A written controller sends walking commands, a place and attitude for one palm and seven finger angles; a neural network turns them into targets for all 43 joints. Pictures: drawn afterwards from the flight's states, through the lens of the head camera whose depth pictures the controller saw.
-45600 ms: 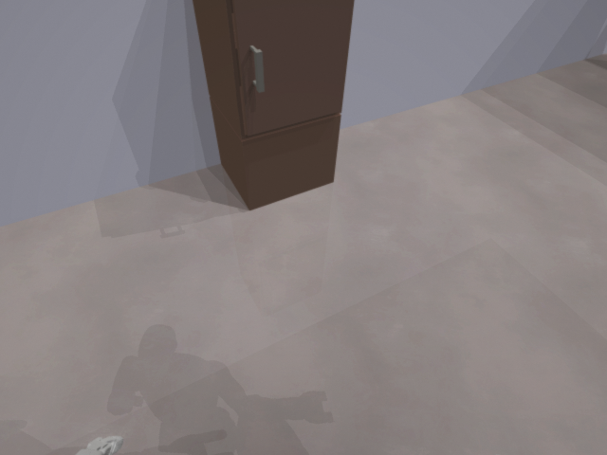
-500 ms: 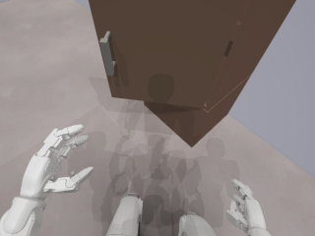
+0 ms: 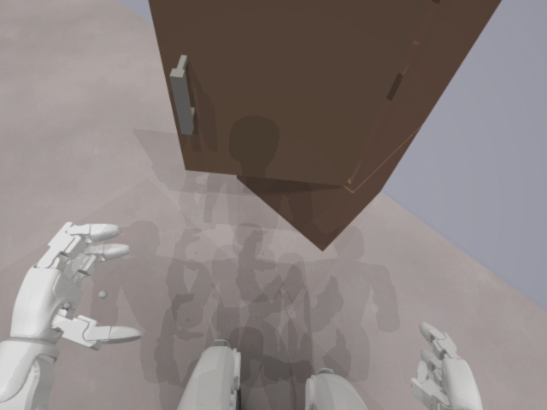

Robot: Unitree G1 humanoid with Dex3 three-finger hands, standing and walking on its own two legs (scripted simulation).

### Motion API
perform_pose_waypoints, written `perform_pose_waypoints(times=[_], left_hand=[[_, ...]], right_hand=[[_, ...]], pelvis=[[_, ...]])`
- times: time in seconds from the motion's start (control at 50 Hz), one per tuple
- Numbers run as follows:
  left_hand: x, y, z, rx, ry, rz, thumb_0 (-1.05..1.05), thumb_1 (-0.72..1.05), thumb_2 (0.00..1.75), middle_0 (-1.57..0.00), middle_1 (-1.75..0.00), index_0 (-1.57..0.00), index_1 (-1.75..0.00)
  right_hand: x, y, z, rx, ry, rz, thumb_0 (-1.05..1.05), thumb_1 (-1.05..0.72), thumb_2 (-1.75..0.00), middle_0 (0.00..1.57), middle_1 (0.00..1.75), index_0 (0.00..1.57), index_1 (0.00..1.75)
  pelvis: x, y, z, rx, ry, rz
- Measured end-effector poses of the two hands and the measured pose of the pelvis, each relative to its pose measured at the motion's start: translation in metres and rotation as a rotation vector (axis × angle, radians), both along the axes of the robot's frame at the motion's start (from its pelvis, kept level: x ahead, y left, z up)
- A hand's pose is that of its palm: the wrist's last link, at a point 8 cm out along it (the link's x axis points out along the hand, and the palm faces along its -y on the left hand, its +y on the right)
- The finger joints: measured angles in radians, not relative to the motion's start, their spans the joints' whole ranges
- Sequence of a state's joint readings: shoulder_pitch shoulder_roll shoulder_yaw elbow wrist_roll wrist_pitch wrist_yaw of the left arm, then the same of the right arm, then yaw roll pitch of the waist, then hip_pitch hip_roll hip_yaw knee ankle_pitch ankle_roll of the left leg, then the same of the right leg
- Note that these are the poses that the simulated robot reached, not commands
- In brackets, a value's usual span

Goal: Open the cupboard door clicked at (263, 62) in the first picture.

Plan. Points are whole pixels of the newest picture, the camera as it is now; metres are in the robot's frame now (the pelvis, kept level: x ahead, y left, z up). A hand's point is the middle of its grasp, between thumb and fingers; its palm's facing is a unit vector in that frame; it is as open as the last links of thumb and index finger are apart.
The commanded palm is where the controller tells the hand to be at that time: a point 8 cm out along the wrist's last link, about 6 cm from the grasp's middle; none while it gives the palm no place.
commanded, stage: raise the hand with hooked fingers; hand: left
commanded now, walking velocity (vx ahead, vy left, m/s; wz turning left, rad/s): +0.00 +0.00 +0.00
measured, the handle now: (185, 96) +0.63 +0.22 +0.03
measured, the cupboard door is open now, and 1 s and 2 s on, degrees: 40 40 40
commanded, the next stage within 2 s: move the hooked fingers beside the handle in 0.94 s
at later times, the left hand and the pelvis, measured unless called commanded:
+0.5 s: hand (79, 267) +0.28 +0.28 +0.04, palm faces +0.02 -1.00 -0.05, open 14.0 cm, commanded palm +0.26 +0.31 +0.04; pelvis +0.00 -0.01 +0.00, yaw +0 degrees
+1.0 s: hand (96, 266) +0.28 +0.26 +0.04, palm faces +0.02 -1.00 -0.04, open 14.0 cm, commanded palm +0.27 +0.30 +0.04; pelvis +0.00 -0.02 +0.00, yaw +0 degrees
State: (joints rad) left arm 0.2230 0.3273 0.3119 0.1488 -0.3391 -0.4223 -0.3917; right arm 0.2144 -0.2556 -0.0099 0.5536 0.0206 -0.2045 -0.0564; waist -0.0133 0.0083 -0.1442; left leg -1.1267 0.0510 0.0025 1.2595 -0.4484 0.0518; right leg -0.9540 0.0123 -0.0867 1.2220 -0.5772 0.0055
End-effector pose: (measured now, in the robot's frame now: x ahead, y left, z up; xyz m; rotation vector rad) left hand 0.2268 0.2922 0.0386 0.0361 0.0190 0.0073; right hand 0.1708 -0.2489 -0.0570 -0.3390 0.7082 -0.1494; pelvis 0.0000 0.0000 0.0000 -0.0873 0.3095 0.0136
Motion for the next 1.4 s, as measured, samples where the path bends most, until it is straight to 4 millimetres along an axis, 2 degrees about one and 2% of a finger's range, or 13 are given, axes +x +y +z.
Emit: perform_pose_waypoints(times=[0.06,0.1,0.2,0.26,0.4,0.48,0.58,0.68,1.1,1.22,1.4], left_hand=[[0.000,0.012,0.014,0.022,-0.045,0.043,-0.01,-0.33,0.37,-0.29,-1.09,-0.29,-1.09],[0.000,0.019,0.015,0.030,-0.039,0.057,-0.01,-0.37,0.35,-0.29,-1.12,-0.30,-1.12],[0.003,0.026,-0.002,0.002,0.059,0.032,-0.01,-0.45,0.32,-0.29,-1.17,-0.30,-1.16],[0.007,0.026,-0.007,-0.007,0.070,0.011,-0.01,-0.47,0.31,-0.30,-1.18,-0.30,-1.18],[0.020,0.033,0.009,0.028,-0.033,0.021,-0.01,-0.50,0.30,-0.30,-1.20,-0.30,-1.20],[0.028,0.038,0.008,0.020,0.004,0.017,-0.01,-0.50,0.30,-0.30,-1.20,-0.30,-1.20],[0.032,0.030,0.001,-0.008,0.052,-0.013,-0.01,-0.50,0.30,-0.30,-1.20,-0.30,-1.20],[0.033,0.021,0.002,0.001,0.010,-0.006,-0.01,-0.50,0.30,-0.30,-1.20,-0.30,-1.20],[0.037,0.018,0.002,-0.003,0.002,0.019,-0.01,-0.50,0.30,-0.30,-1.20,-0.30,-1.20],[0.063,0.024,-0.006,-0.012,-0.004,0.018,-0.01,-0.50,0.30,-0.30,-1.20,-0.31,-1.20],[0.116,0.024,0.000,-0.020,-0.004,-0.024,-0.02,-0.50,0.30,-0.30,-1.20,-0.30,-1.20]], right_hand=[[0.008,0.010,0.005,0.016,-0.021,0.031,0.01,-0.91,-0.90,0.20,0.30,0.20,0.30],[0.012,0.016,0.006,0.029,-0.026,0.049,0.01,-0.91,-0.90,0.20,0.30,0.20,0.30],[0.013,0.023,0.003,0.044,-0.019,0.071,0.01,-0.90,-0.90,0.20,0.30,0.20,0.30],[0.008,0.021,0.000,0.035,-0.004,0.070,0.01,-0.90,-0.90,0.20,0.30,0.20,0.30],[-0.010,0.007,-0.009,0.013,0.055,0.043,0.01,-0.90,-0.90,0.20,0.30,0.21,0.30],[-0.019,-0.002,-0.013,0.014,0.082,0.017,0.01,-0.90,-0.90,0.20,0.30,0.20,0.30],[-0.027,-0.012,-0.014,0.013,0.092,-0.012,0.01,-0.90,-0.90,0.20,0.30,0.20,0.30],[-0.029,-0.018,-0.015,0.006,0.092,-0.018,0.01,-0.90,-0.90,0.20,0.30,0.20,0.30],[-0.006,-0.015,-0.020,0.030,0.066,0.014,0.01,-0.90,-0.90,0.20,0.30,0.20,0.30],[-0.010,-0.019,-0.027,-0.003,0.096,0.011,0.01,-0.90,-0.90,0.20,0.30,0.20,0.30],[-0.034,-0.023,-0.033,-0.009,0.177,-0.045,0.01,-0.90,-0.90,0.20,0.30,0.20,0.30]], pelvis=[[0.001,0.001,0.003,-0.002,-0.004,0.005],[0.001,0.002,0.003,-0.004,-0.004,0.009],[-0.001,0.002,0.003,-0.005,-0.004,0.014],[-0.002,0.001,0.002,-0.006,-0.002,0.012],[-0.002,-0.003,-0.001,-0.006,0.002,0.007],[-0.002,-0.006,-0.002,-0.003,0.007,0.004],[0.000,-0.008,-0.001,0.002,0.014,-0.004],[0.001,-0.011,-0.003,0.008,0.018,-0.011],[0.005,-0.019,-0.006,0.011,0.021,-0.007],[0.003,-0.019,-0.012,0.004,0.031,-0.005],[0.004,-0.013,-0.012,-0.001,0.055,-0.017]])
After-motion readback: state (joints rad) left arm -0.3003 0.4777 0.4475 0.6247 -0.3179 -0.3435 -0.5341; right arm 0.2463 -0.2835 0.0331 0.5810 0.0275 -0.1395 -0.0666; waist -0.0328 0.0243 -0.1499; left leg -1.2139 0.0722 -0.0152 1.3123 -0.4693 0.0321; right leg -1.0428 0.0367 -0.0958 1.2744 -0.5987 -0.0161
